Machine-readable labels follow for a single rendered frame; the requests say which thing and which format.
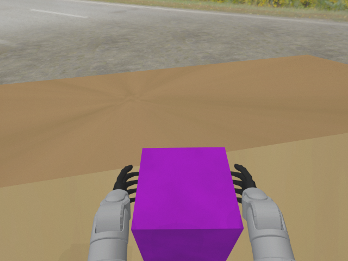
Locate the right robot forearm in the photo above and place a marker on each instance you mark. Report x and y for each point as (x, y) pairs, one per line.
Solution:
(266, 227)

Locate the right robot hand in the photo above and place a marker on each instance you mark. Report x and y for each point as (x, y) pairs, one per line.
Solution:
(246, 178)

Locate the carton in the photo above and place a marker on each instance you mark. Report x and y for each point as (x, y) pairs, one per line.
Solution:
(185, 207)

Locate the left robot hand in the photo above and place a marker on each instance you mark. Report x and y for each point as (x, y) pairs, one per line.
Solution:
(122, 183)

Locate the left robot forearm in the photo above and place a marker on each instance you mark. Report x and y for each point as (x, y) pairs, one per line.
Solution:
(110, 229)

